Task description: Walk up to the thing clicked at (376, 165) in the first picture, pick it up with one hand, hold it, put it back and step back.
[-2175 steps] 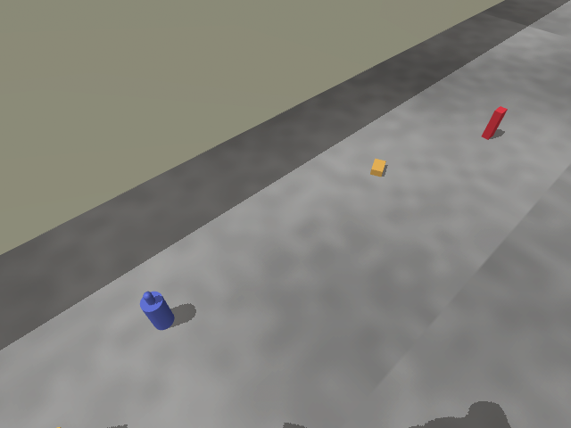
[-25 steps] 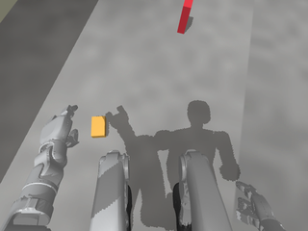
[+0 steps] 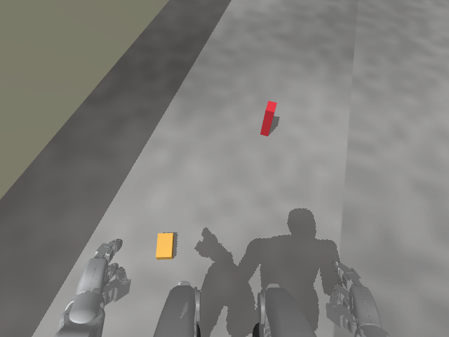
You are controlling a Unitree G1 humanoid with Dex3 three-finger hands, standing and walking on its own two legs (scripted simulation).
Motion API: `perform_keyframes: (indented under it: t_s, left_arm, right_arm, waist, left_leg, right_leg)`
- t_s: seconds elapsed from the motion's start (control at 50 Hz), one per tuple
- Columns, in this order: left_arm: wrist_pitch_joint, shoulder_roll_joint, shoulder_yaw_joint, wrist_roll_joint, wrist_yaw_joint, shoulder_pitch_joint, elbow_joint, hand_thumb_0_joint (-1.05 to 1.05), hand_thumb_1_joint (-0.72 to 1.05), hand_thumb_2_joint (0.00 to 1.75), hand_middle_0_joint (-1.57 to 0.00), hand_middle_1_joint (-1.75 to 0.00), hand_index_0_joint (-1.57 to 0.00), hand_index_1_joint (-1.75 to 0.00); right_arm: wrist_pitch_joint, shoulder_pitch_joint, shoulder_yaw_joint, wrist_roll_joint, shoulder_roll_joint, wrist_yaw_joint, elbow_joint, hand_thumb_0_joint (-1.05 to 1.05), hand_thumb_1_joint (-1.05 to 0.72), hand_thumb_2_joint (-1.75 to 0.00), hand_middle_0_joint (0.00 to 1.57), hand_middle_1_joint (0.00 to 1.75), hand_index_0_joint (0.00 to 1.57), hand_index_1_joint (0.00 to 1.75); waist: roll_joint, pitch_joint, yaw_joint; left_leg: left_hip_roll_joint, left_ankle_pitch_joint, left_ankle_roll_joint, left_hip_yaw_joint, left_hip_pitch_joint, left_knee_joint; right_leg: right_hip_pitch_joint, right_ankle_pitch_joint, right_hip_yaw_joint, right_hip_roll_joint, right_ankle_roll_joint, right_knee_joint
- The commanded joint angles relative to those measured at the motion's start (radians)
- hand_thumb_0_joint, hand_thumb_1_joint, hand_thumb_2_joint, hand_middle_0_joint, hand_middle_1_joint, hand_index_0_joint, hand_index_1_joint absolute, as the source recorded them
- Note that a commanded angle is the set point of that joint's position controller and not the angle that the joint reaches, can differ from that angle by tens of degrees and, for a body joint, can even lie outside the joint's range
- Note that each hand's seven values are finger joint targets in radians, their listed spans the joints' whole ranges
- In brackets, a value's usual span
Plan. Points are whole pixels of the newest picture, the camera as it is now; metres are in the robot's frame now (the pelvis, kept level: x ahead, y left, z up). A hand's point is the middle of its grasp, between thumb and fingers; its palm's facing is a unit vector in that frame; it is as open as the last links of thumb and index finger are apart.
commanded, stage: home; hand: left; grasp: from above
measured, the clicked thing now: (165, 246) +0.45 +0.23 -0.62
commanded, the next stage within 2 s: none
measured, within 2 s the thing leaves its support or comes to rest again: neither
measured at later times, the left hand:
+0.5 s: hand (109, 296) +0.19 +0.18 +0.04, palm faces +0.08 -0.98 -0.20, open 7.4 cm
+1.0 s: hand (109, 294) +0.19 +0.18 +0.04, palm faces +0.07 -0.98 -0.20, open 7.4 cm
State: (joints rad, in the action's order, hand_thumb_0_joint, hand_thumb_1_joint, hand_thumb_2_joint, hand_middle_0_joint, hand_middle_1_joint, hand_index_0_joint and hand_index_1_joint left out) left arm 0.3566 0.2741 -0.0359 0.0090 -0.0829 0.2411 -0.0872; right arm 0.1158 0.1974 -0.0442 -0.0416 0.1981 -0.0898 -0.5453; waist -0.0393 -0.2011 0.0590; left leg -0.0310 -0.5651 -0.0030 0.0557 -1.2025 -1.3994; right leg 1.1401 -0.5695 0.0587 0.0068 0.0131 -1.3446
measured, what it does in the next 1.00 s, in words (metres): rises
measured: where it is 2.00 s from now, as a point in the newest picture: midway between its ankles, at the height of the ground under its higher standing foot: outside the picture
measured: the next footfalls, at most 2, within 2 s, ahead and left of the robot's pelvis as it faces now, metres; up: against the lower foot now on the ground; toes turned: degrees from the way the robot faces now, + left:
none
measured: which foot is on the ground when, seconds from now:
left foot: down 0.00-1.00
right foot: down 0.00-1.00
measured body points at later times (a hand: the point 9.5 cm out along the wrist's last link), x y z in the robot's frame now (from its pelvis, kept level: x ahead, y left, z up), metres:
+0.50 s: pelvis +0.04 +0.00 +0.08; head +0.05 +0.00 +0.53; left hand +0.18 +0.23 +0.05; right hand +0.21 -0.25 +0.03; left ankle +0.05 +0.12 -0.60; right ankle +0.04 -0.13 -0.60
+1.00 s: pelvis +0.04 +0.00 +0.08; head +0.05 +0.00 +0.53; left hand +0.19 +0.23 +0.05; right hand +0.20 -0.24 +0.02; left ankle +0.05 +0.12 -0.60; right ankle +0.04 -0.13 -0.60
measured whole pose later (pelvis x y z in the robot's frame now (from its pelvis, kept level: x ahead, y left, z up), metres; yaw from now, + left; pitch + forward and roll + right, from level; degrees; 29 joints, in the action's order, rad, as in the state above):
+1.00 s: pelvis +0.04 +0.00 +0.08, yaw +2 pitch +9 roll -2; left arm 0.45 0.23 -0.03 -0.05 -0.02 0.50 0.11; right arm 0.25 0.31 -0.03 0.00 0.22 -0.18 -0.54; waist -0.04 -0.16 0.04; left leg -0.03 -0.47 0.00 0.04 -0.69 -1.00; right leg 0.63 -0.47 0.06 0.01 0.01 -0.93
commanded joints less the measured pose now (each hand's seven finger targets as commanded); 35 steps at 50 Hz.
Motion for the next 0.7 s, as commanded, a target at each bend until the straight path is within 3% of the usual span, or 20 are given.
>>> perform_keyframes:
  t_s: [0.0, 0.08, 0.18, 0.36, 0.42, 0.6, 0.68]
  left_arm:
    - [0.001, 0.076, -0.075, -0.055, -0.011, 0.029, 0.237, 0.00, 0.90, 0.90, -0.20, -0.30, -0.20, -0.30]
    - [0.027, 0.067, -0.087, -0.076, -0.004, 0.124, 0.304, 0.00, 0.90, 0.90, -0.20, -0.30, -0.20, -0.30]
    - [0.050, 0.047, -0.073, -0.074, 0.009, 0.240, 0.375, 0.00, 0.90, 0.90, -0.20, -0.30, -0.20, -0.30]
    - [0.065, 0.034, -0.049, -0.071, 0.051, 0.260, 0.395, 0.00, 0.90, 0.90, -0.20, -0.30, -0.20, -0.30]
    - [0.057, 0.041, -0.050, -0.068, 0.064, 0.227, 0.382, 0.00, 0.90, 0.90, -0.20, -0.30, -0.20, -0.30]
    - [0.036, 0.055, -0.060, -0.055, 0.059, 0.218, 0.402, 0.00, 0.90, 0.90, -0.20, -0.30, -0.20, -0.30]
    - [0.035, 0.052, -0.054, -0.052, 0.058, 0.225, 0.388, 0.00, 0.90, 0.90, -0.20, -0.30, -0.20, -0.30]
  right_arm:
    - [0.071, 0.020, 0.050, -0.006, 0.143, -0.060, 0.142, 0.00, -0.90, -0.90, 0.20, 0.30, 0.20, 0.30]
    - [0.091, 0.052, 0.045, 0.001, 0.136, -0.087, 0.161, 0.00, -0.90, -0.90, 0.20, 0.30, 0.20, 0.30]
    - [0.115, 0.064, 0.049, 0.014, 0.122, -0.105, 0.172, 0.00, -0.90, -0.90, 0.20, 0.30, 0.20, 0.30]
    - [0.160, 0.042, 0.056, 0.025, 0.138, -0.111, 0.195, 0.00, -0.90, -0.90, 0.20, 0.30, 0.20, 0.30]
    - [0.174, 0.047, 0.064, 0.029, 0.144, -0.110, 0.181, 0.00, -0.90, -0.90, 0.20, 0.30, 0.20, 0.30]
    - [0.190, 0.038, 0.062, 0.034, 0.147, -0.108, 0.176, 0.00, -0.90, -0.90, 0.20, 0.30, 0.20, 0.30]
    - [0.190, 0.028, 0.059, 0.037, 0.144, -0.109, 0.169, 0.00, -0.90, -0.90, 0.20, 0.30, 0.20, 0.30]
  waist:
    - [-0.034, -0.233, 0.016]
    - [-0.036, -0.185, 0.005]
    - [-0.029, -0.116, -0.007]
    - [0.040, 0.013, -0.004]
    - [0.014, 0.000, 0.004]
    - [-0.006, -0.050, -0.012]
    - [-0.008, -0.029, -0.015]
  left_leg:
    - [0.018, 0.181, 0.019, 0.029, 0.386, 0.341]
    - [0.024, 0.264, 0.019, 0.008, 0.482, 0.418]
    - [0.027, 0.333, 0.018, -0.004, 0.560, 0.492]
    - [0.033, 0.243, 0.027, -0.013, 0.579, 0.562]
    - [0.033, 0.257, 0.024, -0.018, 0.595, 0.561]
    - [0.036, 0.318, 0.021, -0.017, 0.632, 0.548]
    - [0.036, 0.290, 0.022, -0.017, 0.619, 0.556]
  right_leg:
    - [-0.296, 0.205, -0.015, -0.031, -0.029, 0.321]
    - [-0.408, 0.277, -0.008, -0.033, -0.025, 0.417]
    - [-0.499, 0.331, 0.001, -0.037, -0.023, 0.505]
    - [-0.512, 0.237, 0.014, -0.034, -0.011, 0.585]
    - [-0.508, 0.249, 0.009, -0.032, -0.013, 0.576]
    - [-0.546, 0.313, 0.001, -0.025, -0.014, 0.563]
    - [-0.539, 0.291, 0.002, -0.025, -0.013, 0.570]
